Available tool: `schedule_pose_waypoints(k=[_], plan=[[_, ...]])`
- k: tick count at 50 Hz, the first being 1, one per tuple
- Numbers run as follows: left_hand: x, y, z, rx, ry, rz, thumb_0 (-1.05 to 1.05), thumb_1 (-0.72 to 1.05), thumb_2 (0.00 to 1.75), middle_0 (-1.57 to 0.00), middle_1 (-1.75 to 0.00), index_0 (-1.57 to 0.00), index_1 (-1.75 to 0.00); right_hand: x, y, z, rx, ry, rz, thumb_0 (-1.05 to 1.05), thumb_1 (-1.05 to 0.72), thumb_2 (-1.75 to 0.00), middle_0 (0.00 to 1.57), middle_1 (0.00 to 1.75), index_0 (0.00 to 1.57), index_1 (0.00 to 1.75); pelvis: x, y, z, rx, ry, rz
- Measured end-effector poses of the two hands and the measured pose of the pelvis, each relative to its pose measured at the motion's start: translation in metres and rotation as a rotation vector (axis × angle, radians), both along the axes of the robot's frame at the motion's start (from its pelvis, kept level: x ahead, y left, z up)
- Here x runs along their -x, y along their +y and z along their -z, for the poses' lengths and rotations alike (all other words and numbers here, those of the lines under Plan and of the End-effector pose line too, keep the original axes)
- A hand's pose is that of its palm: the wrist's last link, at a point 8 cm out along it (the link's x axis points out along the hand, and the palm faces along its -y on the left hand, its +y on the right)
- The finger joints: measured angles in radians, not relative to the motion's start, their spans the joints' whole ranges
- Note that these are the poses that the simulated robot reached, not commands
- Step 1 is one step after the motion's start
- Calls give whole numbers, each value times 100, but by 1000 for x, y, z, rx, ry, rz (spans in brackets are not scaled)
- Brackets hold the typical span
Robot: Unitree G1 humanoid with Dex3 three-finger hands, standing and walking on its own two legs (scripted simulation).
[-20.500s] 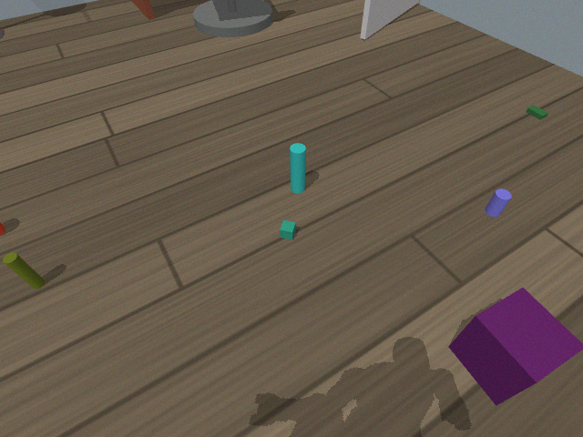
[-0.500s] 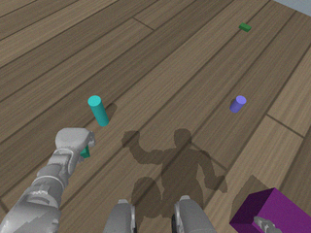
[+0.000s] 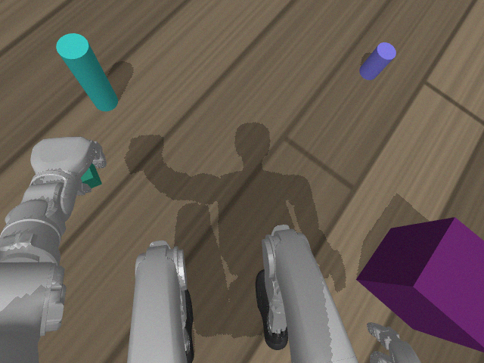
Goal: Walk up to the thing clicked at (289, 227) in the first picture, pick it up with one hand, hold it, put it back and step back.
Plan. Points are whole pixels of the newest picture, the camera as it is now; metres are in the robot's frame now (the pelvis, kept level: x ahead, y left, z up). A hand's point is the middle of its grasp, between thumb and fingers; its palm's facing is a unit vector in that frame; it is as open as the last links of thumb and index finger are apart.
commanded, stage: crouch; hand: left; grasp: from above
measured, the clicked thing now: (78, 173) +0.45 +0.27 -0.19
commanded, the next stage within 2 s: lower in 0.94 s
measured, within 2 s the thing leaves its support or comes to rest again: rests again in 1.82 s
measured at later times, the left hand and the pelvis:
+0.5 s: hand (90, 182) +0.45 +0.27 -0.26, palm faces -0.49 -0.02 -0.87, open 6.1 cm; pelvis -0.01 +0.00 -0.09, yaw -2 degrees
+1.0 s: hand (95, 183) +0.46 +0.28 -0.31, palm faces -0.49 -0.02 -0.87, open 6.0 cm; pelvis -0.01 +0.00 -0.13, yaw -4 degrees
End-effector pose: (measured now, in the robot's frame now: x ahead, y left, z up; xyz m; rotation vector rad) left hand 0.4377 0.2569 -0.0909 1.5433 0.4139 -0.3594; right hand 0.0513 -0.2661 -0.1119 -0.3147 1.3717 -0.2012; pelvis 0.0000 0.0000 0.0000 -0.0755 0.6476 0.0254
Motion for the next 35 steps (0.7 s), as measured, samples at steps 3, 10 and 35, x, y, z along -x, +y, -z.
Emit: schedule_pose_waypoints(k=[3,10,35], plan=[[-4,3,23,3,-4,0,-6,41,24,-82,-26,-104,-30,-5,-3,15,3,7,-25,0,-90,-89,20,30,20,30,0,-1,17,6,13,1],[-12,10,61,4,-3,-18,-7,42,22,-82,-26,-106,-30,-12,-12,41,10,20,-62,0,-91,-90,20,30,20,30,2,-3,47,16,19,5],[-28,18,137,11,26,-11,-8,42,22,-83,-25,-109,-30,36,-9,92,-5,150,-44,0,-92,-90,20,30,20,30,10,-2,112,39,-11,24]])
